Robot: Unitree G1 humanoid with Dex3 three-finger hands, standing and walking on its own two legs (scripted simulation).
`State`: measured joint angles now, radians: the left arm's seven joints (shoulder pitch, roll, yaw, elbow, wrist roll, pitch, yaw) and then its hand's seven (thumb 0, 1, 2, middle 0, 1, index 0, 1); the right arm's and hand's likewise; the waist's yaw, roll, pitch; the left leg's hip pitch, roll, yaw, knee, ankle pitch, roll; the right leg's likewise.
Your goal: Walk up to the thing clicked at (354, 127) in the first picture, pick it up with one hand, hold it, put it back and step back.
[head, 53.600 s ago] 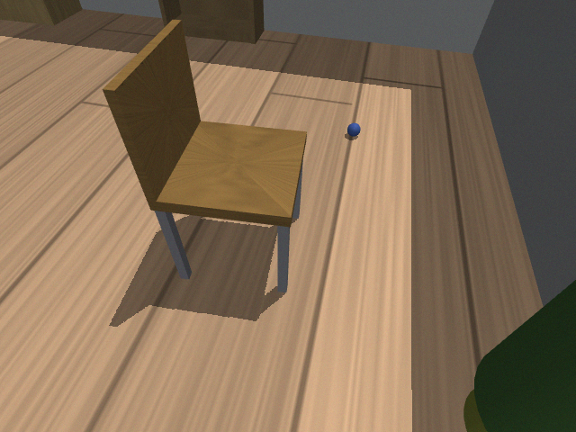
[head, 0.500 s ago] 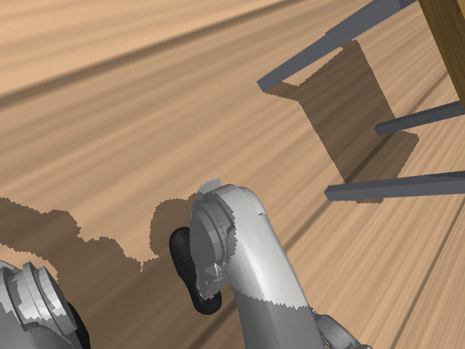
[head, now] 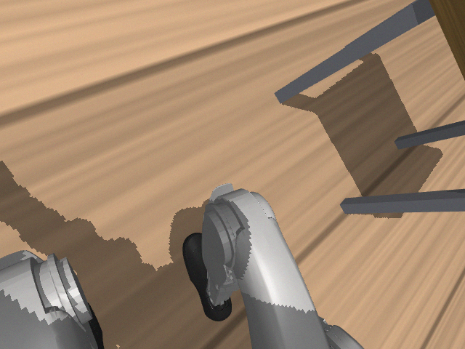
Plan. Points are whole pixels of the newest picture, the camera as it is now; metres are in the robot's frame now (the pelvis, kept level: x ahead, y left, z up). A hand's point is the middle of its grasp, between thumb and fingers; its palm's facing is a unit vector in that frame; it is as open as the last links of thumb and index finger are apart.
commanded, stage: withdraw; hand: left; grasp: from above
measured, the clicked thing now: out of the picture +0.49 +0.32 -0.27
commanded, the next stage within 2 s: home in 0.68 s
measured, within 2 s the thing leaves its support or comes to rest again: neither
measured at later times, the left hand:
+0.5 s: hand out of the picture +0.45 +0.34 -0.07, palm faces -0.49 -0.11 -0.87, open 13.8 cm
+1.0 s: hand out of the picture +0.49 +0.35 -0.10, palm faces -0.37 -0.12 -0.92, open 12.7 cm
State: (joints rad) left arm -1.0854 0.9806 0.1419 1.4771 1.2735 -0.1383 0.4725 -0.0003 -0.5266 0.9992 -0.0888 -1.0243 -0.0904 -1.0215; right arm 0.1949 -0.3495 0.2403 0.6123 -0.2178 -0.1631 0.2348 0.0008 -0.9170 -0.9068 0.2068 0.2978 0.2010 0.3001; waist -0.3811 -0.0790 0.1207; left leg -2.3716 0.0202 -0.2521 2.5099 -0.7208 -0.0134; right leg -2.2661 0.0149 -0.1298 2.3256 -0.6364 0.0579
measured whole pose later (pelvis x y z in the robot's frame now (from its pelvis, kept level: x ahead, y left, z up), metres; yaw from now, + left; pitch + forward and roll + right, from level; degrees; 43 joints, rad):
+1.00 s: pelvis -0.01 +0.00 +0.03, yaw +5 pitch +36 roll -10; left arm -1.05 0.83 0.10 1.26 1.18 -0.06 0.20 0.00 -0.23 0.91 -0.23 -0.75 -0.21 -0.75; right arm 0.25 -0.26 0.13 0.61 -0.11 0.03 0.12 0.00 -0.90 -0.90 0.21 0.30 0.20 0.30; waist -0.30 0.04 -0.02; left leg -2.34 0.01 -0.15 2.37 -0.67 0.01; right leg -2.25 -0.02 -0.05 2.25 -0.63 0.06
